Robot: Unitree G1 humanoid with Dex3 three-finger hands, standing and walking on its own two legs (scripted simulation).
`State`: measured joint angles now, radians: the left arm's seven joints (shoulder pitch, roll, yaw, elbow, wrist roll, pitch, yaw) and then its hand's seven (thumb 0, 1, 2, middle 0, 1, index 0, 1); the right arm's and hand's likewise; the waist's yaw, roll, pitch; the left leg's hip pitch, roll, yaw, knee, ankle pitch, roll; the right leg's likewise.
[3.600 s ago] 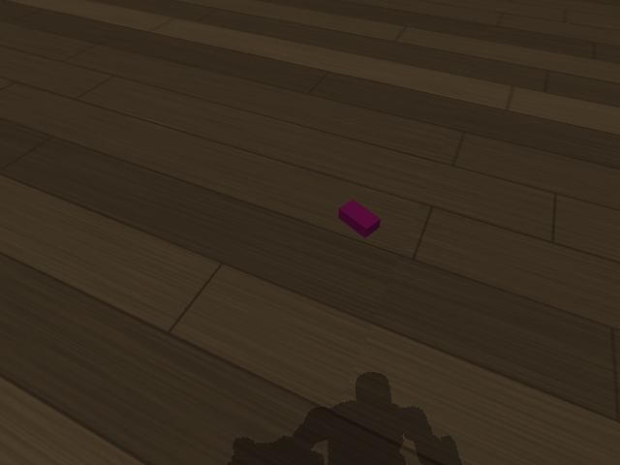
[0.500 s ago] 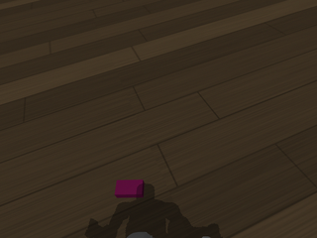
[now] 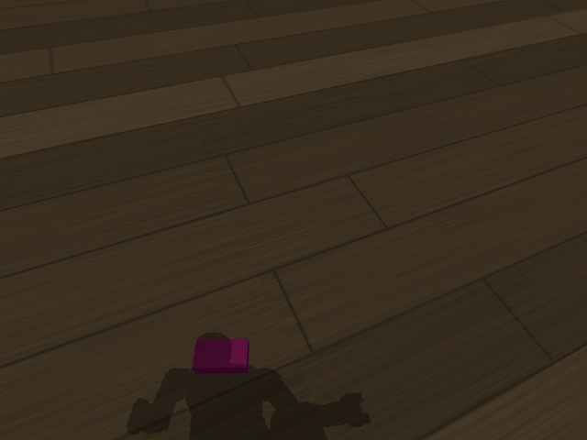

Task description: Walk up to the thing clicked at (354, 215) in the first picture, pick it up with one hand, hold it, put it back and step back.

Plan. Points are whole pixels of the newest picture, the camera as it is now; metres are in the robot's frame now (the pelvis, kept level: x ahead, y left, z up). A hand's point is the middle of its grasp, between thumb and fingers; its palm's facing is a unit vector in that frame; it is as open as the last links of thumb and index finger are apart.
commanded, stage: walk up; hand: left
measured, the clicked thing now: (221, 355) +0.47 +0.21 -0.72
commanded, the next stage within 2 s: stand in 1.14 s
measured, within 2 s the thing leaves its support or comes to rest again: neither
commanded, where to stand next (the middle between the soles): +0.09 -0.02 m, yaw +0 degrees
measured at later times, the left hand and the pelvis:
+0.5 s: hand out of the picture +0.10 +0.24 -0.13, palm faces -0.06 -0.94 -0.35, open 7.4 cm; pelvis +0.00 -0.01 +0.02, yaw -2 degrees
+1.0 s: hand out of the picture +0.12 +0.24 -0.13, palm faces -0.09 -0.94 -0.32, open 7.4 cm; pelvis +0.01 +0.00 +0.03, yaw -4 degrees
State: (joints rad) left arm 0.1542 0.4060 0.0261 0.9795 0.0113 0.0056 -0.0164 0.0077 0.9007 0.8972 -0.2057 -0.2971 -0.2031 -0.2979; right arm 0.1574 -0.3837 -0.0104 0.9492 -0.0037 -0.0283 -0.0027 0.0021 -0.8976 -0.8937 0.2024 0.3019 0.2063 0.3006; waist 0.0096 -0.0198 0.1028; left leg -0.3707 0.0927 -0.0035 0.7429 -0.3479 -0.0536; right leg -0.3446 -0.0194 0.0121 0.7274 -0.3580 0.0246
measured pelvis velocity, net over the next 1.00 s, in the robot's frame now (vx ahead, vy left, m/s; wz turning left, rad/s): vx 0.01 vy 0.00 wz -0.07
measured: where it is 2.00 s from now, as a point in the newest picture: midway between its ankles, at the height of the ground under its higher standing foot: outside the picture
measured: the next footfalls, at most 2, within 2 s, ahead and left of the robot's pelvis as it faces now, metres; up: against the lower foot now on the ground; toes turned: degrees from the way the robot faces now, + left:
none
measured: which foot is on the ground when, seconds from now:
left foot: down 0.00-1.00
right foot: down 0.00-1.00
